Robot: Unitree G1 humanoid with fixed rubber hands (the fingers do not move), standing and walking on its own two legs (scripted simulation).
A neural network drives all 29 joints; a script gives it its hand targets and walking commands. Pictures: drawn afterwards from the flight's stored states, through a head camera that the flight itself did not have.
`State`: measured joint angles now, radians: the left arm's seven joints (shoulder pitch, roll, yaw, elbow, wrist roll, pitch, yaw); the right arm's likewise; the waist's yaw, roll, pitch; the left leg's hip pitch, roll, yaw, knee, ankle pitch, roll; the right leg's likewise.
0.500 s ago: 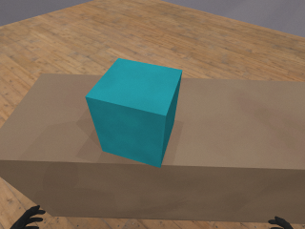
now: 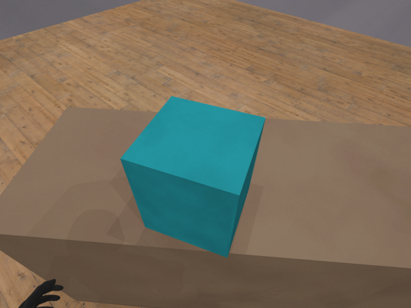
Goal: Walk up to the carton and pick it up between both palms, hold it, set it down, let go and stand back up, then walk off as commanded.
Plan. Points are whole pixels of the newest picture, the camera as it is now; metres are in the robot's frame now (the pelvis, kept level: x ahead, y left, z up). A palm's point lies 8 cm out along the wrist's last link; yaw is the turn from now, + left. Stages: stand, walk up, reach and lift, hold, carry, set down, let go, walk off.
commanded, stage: walk up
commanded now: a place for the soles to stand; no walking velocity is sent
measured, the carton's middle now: (199, 177) +0.40 +0.03 +0.03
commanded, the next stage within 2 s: none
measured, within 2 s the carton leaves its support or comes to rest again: neither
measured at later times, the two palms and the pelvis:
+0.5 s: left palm out of the picture +0.16 +0.33 -0.05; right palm out of the picture +0.15 -0.32 -0.06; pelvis +0.03 +0.01 +0.01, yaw +1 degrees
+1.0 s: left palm out of the picture +0.15 +0.33 -0.05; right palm out of the picture +0.16 -0.31 -0.06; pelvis +0.02 +0.01 +0.00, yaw +1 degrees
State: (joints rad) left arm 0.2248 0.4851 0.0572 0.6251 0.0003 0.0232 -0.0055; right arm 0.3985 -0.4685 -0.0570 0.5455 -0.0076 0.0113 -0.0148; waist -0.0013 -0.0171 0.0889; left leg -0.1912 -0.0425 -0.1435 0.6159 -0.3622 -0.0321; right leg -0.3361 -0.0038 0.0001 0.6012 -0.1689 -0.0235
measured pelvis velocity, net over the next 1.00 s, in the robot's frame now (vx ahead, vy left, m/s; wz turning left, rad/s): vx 0.02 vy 0.01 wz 0.02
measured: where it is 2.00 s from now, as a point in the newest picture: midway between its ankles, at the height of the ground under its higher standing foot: outside the picture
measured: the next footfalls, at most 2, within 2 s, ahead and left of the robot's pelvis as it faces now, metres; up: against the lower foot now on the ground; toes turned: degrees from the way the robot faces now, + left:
right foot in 1.32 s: +0.04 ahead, -0.10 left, +0.00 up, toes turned -1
